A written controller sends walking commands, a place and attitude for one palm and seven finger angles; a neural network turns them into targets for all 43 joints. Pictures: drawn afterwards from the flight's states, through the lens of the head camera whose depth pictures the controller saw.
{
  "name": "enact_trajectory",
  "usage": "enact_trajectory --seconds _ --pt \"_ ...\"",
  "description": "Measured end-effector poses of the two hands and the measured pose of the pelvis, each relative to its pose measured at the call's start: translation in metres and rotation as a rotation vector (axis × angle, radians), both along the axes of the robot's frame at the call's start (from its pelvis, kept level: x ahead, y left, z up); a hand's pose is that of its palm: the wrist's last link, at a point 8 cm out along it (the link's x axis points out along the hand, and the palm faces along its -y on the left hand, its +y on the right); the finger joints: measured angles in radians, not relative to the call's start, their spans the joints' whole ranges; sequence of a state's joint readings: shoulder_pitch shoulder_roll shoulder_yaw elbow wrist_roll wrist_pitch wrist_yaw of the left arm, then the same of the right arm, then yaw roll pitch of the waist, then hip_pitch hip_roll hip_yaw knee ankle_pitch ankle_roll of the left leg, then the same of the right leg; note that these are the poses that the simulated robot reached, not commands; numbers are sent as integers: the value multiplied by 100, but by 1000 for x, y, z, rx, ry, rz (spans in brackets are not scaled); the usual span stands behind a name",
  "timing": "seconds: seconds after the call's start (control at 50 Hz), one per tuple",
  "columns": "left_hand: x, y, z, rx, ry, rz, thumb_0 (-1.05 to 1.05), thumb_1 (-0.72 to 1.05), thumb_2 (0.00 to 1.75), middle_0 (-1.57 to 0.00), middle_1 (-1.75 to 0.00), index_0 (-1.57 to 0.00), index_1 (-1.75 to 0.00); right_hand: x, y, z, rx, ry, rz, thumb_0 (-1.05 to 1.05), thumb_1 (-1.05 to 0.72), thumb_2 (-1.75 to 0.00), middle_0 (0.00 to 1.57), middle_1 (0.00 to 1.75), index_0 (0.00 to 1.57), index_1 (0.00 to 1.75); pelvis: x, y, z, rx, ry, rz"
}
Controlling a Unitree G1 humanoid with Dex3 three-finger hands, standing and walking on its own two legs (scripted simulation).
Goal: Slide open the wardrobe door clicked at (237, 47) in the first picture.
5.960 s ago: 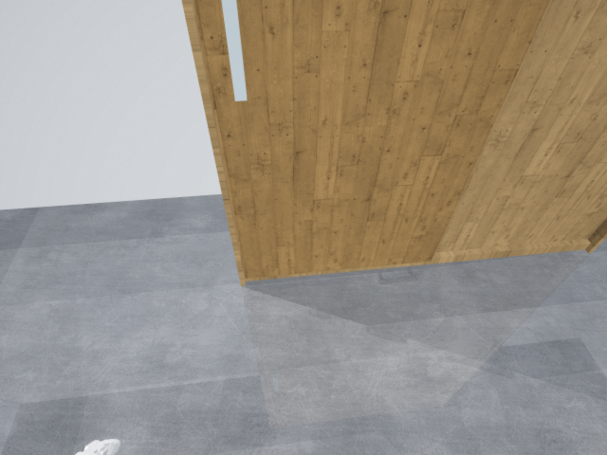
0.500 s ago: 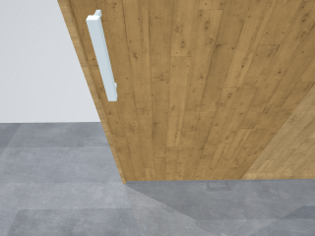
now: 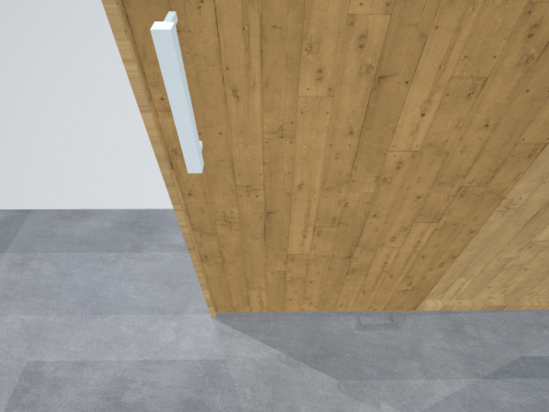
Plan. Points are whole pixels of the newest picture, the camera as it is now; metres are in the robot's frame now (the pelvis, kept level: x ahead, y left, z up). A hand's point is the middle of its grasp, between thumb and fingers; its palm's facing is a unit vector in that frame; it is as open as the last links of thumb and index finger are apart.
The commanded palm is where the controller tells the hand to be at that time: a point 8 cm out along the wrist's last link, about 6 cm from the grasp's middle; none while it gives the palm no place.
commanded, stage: look again from close up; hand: left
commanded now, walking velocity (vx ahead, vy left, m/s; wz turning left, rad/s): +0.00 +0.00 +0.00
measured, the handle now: (185, 101) +0.53 +0.18 +0.18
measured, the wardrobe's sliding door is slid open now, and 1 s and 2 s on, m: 0.00 0.00 0.00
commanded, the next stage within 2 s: raise the hand with hooked fingers in 0.10 s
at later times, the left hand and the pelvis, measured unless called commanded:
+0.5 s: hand (154, 347) +0.20 +0.18 +0.02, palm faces +0.04 -1.00 -0.01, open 8.0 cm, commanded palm +0.13 +0.25 -0.02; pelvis -0.01 +0.01 -0.04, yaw +0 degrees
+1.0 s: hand (95, 324) +0.21 +0.25 +0.05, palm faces +0.10 -0.99 -0.07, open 10.8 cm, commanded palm +0.17 +0.29 +0.07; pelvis +0.00 +0.03 -0.03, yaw +2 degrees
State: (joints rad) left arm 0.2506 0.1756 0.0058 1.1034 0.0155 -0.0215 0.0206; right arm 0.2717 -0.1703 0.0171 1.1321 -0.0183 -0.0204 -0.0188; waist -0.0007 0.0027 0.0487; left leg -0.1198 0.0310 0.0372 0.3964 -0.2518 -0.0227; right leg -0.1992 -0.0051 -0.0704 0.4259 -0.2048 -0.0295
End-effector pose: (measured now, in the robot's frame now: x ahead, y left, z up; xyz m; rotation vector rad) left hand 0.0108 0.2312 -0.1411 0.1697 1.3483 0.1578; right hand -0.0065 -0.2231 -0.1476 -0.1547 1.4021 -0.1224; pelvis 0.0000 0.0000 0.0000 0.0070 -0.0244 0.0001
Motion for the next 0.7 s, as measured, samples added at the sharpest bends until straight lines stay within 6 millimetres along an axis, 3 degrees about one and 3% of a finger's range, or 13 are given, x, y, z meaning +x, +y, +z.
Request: enact_trajectory --seconds 0.22,0.24,0.3,0.36,0.4,0.44,0.5,0.6,0.64,0.7 --pt "0 1 -2 2 0 3 1 91 90 -20 -30 -20 -30 0 3 0 1 5 -4 0 -91 -90 20 30 20 29 1 2 -1 -6 6 1" --pt "10 2 4 -5 -55 55 1 91 90 -20 -30 -20 -30 5 2 1 -4 -29 -9 0 -91 -90 20 30 20 29 0 3 -2 -7 4 -1" --pt "74 12 58 39 -494 121 2 90 89 -21 -31 -21 -31 37 -1 10 -45 -261 1 1 -91 -90 20 30 20 29 -1 7 -5 1 2 2" --pt "135 15 119 39 -926 106 2 87 88 -21 -33 -21 -33 81 -6 22 -61 -498 20 1 -91 -90 20 30 20 29 -5 9 -11 2 30 24" --pt "161 13 149 5 -1173 55 2 84 86 -21 -35 -21 -35 113 -10 33 -66 -639 43 1 -91 -90 20 30 20 29 -8 10 -18 5 68 17" --pt "171 6 165 -53 -1362 -26 1 81 85 -21 -37 -21 -37 143 -13 45 -72 -759 76 1 -91 -90 20 30 20 29 -11 9 -28 8 105 6" --pt "165 -1 156 -129 -1430 -145 1 75 83 -21 -41 -21 -41 181 -17 61 -86 -889 122 1 -91 -90 20 30 20 29 -13 9 -42 9 135 -4" --pt "125 13 118 -139 -1233 -54 1 63 78 -23 -48 -23 -48 222 -11 79 -121 -978 192 1 -91 -90 20 30 20 29 -11 10 -54 -2 160 12" --pt "111 25 118 -75 -1213 2 1 59 76 -23 -51 -23 -51 230 -3 79 -120 -979 225 1 -91 -90 20 30 20 29 -10 10 -56 -15 164 25" --pt "107 37 134 -1 -1289 13 2 52 73 -23 -55 -23 -55 231 12 70 -98 -947 274 1 -91 -90 20 30 20 29 -9 11 -58 -35 167 47"
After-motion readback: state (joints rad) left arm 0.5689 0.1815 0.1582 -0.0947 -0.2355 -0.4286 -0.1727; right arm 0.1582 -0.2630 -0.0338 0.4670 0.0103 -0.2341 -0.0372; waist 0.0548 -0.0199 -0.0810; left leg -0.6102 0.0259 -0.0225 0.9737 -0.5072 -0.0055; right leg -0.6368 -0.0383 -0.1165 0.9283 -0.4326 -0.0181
